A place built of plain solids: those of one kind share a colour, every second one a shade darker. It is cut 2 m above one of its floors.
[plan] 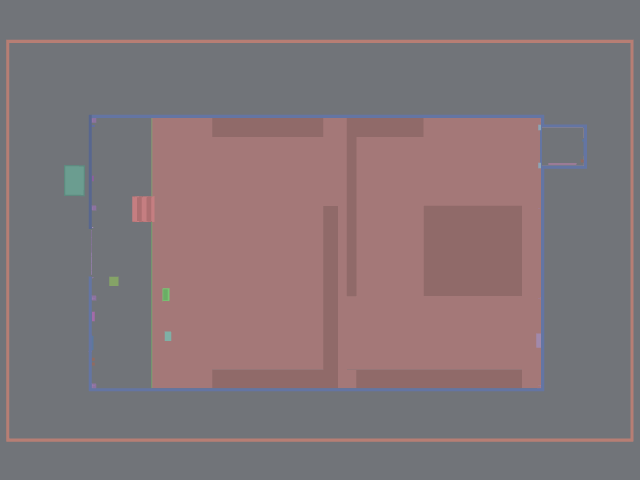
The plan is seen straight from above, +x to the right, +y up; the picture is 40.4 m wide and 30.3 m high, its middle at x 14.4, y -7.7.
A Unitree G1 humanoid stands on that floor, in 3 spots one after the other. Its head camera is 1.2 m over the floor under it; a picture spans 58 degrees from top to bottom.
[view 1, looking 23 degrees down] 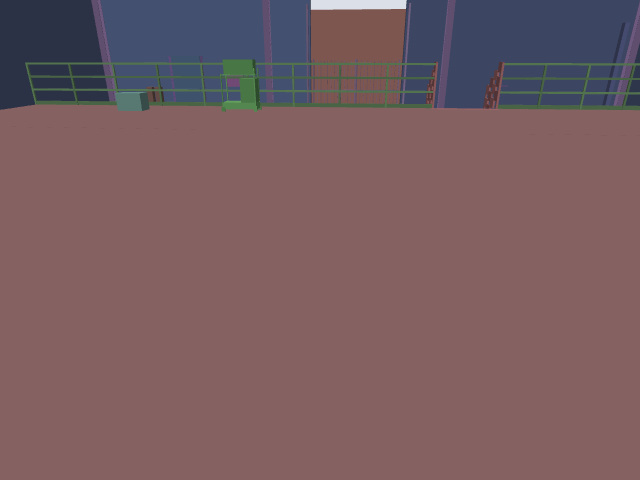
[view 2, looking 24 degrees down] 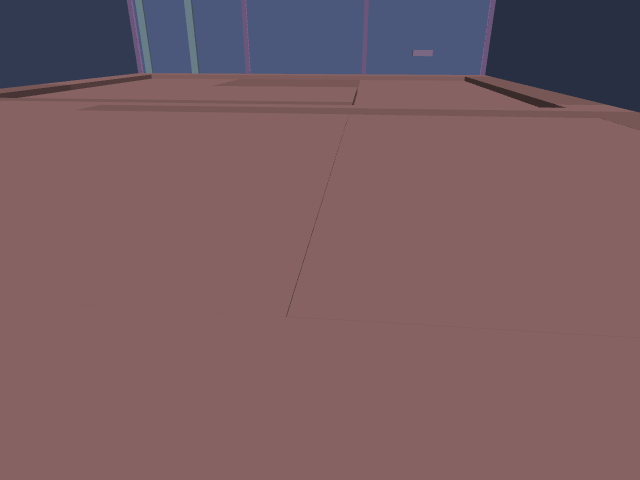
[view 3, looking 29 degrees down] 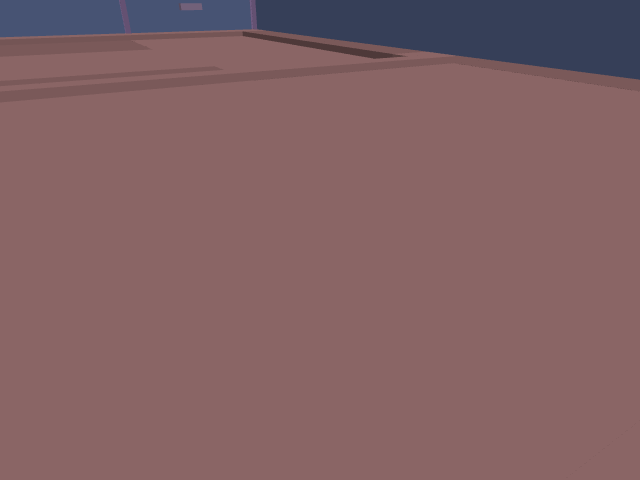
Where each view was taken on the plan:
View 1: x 15.25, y -8.35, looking -175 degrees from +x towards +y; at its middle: raised_floor_bank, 3.07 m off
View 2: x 5.85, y -11.60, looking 6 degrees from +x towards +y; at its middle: raised_floor_bank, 2.95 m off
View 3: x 7.30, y -8.35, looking -30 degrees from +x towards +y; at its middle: raised_floor_bank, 2.47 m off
